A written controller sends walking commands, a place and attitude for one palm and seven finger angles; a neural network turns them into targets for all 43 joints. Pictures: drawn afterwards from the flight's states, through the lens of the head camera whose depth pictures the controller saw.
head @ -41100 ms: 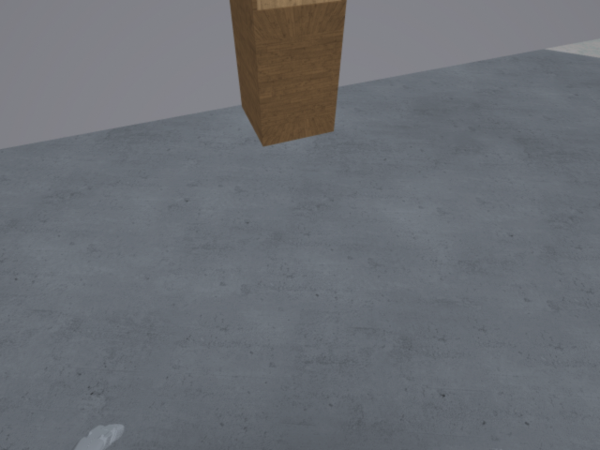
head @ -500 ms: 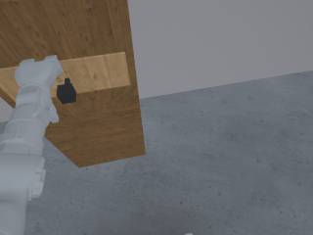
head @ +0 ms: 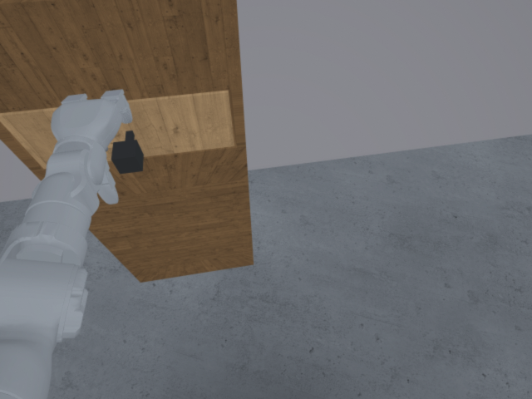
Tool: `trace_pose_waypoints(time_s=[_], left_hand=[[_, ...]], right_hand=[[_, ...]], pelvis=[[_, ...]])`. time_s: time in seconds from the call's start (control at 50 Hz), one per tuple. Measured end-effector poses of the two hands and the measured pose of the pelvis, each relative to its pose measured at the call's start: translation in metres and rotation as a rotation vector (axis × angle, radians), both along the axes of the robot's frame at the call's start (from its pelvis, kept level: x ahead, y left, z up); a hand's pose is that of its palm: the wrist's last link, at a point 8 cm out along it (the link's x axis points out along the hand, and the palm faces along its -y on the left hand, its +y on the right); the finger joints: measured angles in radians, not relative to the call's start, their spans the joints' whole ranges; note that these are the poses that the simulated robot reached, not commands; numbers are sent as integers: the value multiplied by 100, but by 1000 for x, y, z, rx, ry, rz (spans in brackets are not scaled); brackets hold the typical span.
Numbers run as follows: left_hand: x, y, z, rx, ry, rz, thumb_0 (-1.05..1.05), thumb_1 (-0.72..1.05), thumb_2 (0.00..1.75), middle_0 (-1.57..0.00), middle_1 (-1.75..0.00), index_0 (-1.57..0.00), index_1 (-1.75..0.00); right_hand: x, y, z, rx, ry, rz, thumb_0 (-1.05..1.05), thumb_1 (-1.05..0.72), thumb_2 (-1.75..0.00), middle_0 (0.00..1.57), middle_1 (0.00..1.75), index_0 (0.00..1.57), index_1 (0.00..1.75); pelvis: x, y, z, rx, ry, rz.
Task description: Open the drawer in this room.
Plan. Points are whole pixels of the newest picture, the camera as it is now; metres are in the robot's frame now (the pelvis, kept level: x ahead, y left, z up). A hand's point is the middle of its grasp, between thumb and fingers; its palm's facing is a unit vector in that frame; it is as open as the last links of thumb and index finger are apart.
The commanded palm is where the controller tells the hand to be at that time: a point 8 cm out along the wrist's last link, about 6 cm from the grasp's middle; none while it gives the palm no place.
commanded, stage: move the hooked fingers above the handle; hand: left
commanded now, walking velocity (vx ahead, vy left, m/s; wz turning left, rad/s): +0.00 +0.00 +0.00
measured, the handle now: (128, 148) +0.55 +0.23 +0.01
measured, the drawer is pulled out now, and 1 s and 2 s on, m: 0.00 0.00 0.00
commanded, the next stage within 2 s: lower the fingers behind the handle in 0.06 s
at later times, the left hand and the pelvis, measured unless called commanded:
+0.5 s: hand (116, 152) +0.50 +0.23 +0.06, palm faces -0.02 -0.03 -1.00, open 13.8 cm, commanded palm +0.48 +0.24 +0.11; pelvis +0.00 -0.01 +0.00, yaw +0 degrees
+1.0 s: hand (117, 165) +0.50 +0.24 +0.02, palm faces -0.05 -0.02 -1.00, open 13.8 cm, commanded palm +0.49 +0.24 +0.08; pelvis +0.00 +0.00 -0.02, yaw +0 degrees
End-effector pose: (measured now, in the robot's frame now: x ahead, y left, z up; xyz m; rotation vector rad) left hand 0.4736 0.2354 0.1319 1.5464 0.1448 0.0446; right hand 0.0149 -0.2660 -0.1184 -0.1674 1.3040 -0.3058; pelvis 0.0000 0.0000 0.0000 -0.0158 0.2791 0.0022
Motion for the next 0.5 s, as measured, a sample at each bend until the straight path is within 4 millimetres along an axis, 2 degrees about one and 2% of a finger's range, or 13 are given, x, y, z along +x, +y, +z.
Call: trace_pose_waypoints(time_s=[0.16,0.24,0.36,0.5], left_hand=[[4,11,9,26,-45,16,0,-48,30,-32,-120,-32,-120],[3,14,5,33,-10,39,0,-48,30,-32,-120,-32,-120],[1,3,-11,6,40,-17,0,-48,30,-32,-120,-32,-120],[2,-10,-17,-8,-47,-69,0,-48,30,-32,-120,-32,-120]], right_hand=[[-13,-10,2,-19,39,-15,1,-90,-90,20,30,20,30],[-19,-13,2,-18,65,-17,1,-90,-90,20,30,20,30],[-20,-16,5,-36,72,-23,1,-90,-90,20,30,20,30],[-17,-16,2,-40,58,-16,1,-90,-90,20,30,20,30]], pelvis=[[1,-5,-1,-2,8,2],[2,-5,0,-2,10,3],[3,-6,0,-2,11,4],[1,-5,-4,-3,29,3]])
